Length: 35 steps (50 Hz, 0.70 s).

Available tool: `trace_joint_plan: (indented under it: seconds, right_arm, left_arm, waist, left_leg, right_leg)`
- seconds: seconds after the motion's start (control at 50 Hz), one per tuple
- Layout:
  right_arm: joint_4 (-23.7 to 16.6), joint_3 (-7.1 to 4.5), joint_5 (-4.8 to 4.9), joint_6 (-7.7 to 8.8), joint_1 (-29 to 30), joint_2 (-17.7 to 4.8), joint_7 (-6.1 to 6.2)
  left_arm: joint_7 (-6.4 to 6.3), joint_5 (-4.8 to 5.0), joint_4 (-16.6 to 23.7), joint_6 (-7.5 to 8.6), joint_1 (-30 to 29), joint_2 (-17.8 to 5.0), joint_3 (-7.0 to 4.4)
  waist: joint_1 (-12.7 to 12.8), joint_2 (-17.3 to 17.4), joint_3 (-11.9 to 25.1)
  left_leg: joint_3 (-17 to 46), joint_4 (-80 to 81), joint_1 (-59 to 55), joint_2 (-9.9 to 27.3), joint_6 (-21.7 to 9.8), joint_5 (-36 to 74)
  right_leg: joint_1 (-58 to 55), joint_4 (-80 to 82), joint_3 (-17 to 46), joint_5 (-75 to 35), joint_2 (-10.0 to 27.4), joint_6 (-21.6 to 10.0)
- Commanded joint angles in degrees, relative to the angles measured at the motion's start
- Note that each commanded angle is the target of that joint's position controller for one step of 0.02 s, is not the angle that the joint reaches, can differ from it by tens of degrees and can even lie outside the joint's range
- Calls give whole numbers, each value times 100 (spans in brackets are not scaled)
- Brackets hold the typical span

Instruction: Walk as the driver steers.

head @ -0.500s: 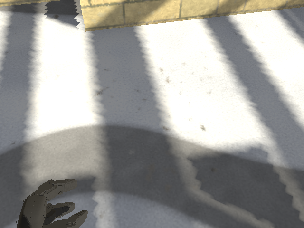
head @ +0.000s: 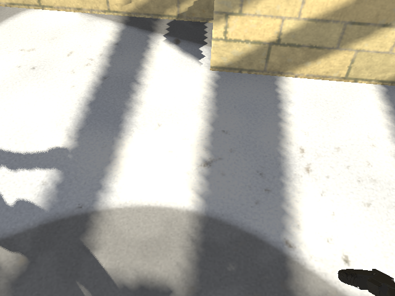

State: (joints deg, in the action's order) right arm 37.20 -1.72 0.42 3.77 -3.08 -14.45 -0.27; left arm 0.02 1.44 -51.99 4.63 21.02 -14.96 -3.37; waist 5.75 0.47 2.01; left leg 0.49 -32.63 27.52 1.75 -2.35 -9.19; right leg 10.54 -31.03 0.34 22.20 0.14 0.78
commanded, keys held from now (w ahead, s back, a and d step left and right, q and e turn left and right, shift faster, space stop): w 1.00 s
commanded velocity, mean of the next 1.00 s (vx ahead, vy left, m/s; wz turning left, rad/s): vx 0.50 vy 0.00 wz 0.02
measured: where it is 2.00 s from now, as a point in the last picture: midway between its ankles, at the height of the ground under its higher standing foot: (228, 244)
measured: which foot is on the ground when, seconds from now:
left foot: down 0.00-0.50, up 0.52-1.00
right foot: down 0.00-0.00, up 0.02-0.46, down 0.48-1.00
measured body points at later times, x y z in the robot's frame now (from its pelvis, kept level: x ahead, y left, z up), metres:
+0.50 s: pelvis +0.25 -0.04 -0.01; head +0.28 -0.05 +0.44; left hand +0.47 +0.19 -0.09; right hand +0.24 -0.32 -0.13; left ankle +0.09 +0.11 -0.72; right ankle +0.36 -0.14 -0.73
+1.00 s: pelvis +0.50 -0.03 +0.01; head +0.53 -0.03 +0.46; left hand +0.48 +0.25 -0.13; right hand +0.74 -0.25 -0.07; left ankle +0.65 +0.10 -0.71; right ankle +0.36 -0.15 -0.73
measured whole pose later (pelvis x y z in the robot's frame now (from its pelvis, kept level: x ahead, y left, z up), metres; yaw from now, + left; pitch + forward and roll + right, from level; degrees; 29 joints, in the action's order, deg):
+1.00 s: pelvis +0.50 -0.03 +0.01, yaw +0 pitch +3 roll -2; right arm 40.0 -2.6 1.0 4.4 -1.7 -13.5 -1.8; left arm 0.0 1.2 -53.4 3.3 21.1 -15.5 -3.3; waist 5.4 1.7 0.0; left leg -0.3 -29.9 31.8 3.1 -2.3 -2.0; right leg -1.3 -16.3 -1.4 20.6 -1.8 -0.9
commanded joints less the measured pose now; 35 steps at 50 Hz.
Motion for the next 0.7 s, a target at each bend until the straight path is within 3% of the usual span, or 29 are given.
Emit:
trace_joint_plan:
  seconds: [0.02,0.04,0.06,0.08,0.1,0.14,0.22,0.3,0.4,0.44,0.46,0.48,0.5,0.52,0.54,0.56,0.58,0.6,0.62,0.66,0.7]
  right_arm:
    - [86,-512,-8,43,-2345,-1477,68]
    - [37,-389,2,54,-2152,-1116,47]
    - [-38,-339,-20,64,-1820,-976,37]
    - [-89,-301,-56,75,-1505,-835,12]
    - [-104,-259,-77,95,-1292,-672,-17]
    - [-55,-239,-82,132,-1164,-530,-56]
    - [166,-370,-15,179,-1411,-706,26]
    - [378,-455,57,178,-1647,-876,77]
    - [711,-522,135,93,-1972,-964,75]
    - [747,-541,108,42,-1902,-1039,80]
    - [750,-510,115,14,-1866,-981,95]
    - [698,-423,71,-2,-1862,-785,116]
    - [556,-264,-10,71,-2419,-325,99]
    - [600,-212,26,176,-2448,-271,92]
    - [520,-353,158,244,-2018,-784,76]
    - [405,-352,167,252,-1530,-831,91]
    - [357,-351,75,223,-1270,-777,128]
    - [348,-381,11,169,-1283,-731,160]
    - [374,-377,6,111,-1405,-636,160]
    - [405,-358,6,35,-1473,-486,161]
    - [309,-346,-24,16,-1129,-470,168]
  left_arm:
    - [-15,-99,640,300,-131,-366,28]
    - [-4,-8,648,326,-404,-793,-104]
    - [-1,25,718,317,-731,-703,-86]
    - [-20,-30,715,287,-882,-571,-70]
    - [-42,-77,710,240,-893,-534,-91]
    - [-35,-82,722,134,-793,-404,-86]
    - [66,-156,884,17,-1346,-257,-33]
    - [155,-87,1000,29,-2035,-194,32]
    - [254,-69,1238,45,-2505,-408,-3]
    - [244,-83,1128,64,-2164,-594,-78]
    - [222,-121,940,66,-1604,-747,-171]
    - [185,-165,674,73,-649,-1055,-296]
    - [144,-241,542,50,142,-1656,-429]
    - [168,-83,414,0,473,-1446,-375]
    - [161,-43,488,-4,97,-1156,-273]
    - [148,-77,653,9,-396,-887,-193]
    - [161,-139,695,19,-779,-719,-132]
    - [165,-196,720,56,-979,-574,-91]
    - [169,-225,707,81,-1060,-510,-75]
    - [149,-192,635,138,-999,-578,-101]
    - [91,-173,545,153,-845,-723,-140]
  waist:
    - [-1200,1997,1666]
    - [-1203,1244,1066]
    - [-1075,880,547]
    - [-932,560,228]
    - [-773,543,33]
    - [-525,624,-44]
    - [-570,249,-153]
    - [-793,375,-314]
    - [-895,404,-474]
    - [-687,537,-291]
    - [-402,525,40]
    - [-27,322,690]
    - [-29,-919,1620]
    - [73,-1708,2133]
    - [85,-1131,1379]
    - [-35,-787,824]
    - [-205,-492,363]
    - [-408,-571,189]
    - [-552,-652,122]
    - [-659,-629,43]
    - [-628,-448,-101]
  left_leg:
    - [4048,1449,-4457,2158,-1573,-1052]
    - [3829,1553,-4094,2012,-1443,-1517]
    - [3128,1571,-3490,1788,-1263,-1311]
    - [2601,1710,-2895,1541,-1187,-865]
    - [2250,1870,-2433,1359,-1121,-373]
    - [1784,2122,-1950,1171,-1106,206]
    - [1075,2343,-2010,1075,-1135,1237]
    - [558,2416,-1721,907,-960,840]
    - [669,1993,-2457,1261,-781,846]
    - [650,1526,-2635,1243,-627,1663]
    - [464,858,-2653,1014,-501,2537]
    - [171,-390,-2083,711,-300,2519]
    - [-228,-2718,107,-17,161,583]
    - [335,-3895,1235,-494,293,-2308]
    - [610,-4453,1865,-146,226,-2087]
    - [451,-4291,1976,182,92,-1571]
    - [347,-3933,1752,386,67,-1141]
    - [400,-3584,1382,559,49,-861]
    - [415,-3429,1083,620,42,-710]
    - [363,-3131,996,650,90,-454]
    - [354,-2605,1277,688,194,41]
  right_leg:
    - [3422,-3338,86,844,-161,-142]
    - [3992,-3951,367,744,151,-180]
    - [4075,-3996,307,193,367,-241]
    - [3928,-3769,246,-244,511,-241]
    - [3685,-3473,307,-545,634,-238]
    - [3289,-3154,314,-828,686,-189]
    - [3298,-1872,288,-1870,679,-96]
    - [2487,-593,87,-2836,427,-66]
    - [2411,-15,120,-2170,363,-355]
    - [1797,201,-69,-1799,187,-511]
    - [1041,328,-242,-1746,8,-630]
    - [-387,113,52,-2036,309,-856]
    - [-2774,160,2171,-1822,1775,-1692]
    - [-3305,1250,4143,-675,2284,-2128]
    - [-2765,1417,3724,62,2119,-1861]
    - [-1974,1420,2951,34,1853,-1577]
    - [-1090,1600,2395,-394,1636,-1474]
    - [-499,1762,2072,-779,1465,-1398]
    - [-148,1917,1860,-993,1342,-1382]
    - [108,2156,1507,-1427,1266,-1457]
    - [71,2284,1249,-1966,1279,-1503]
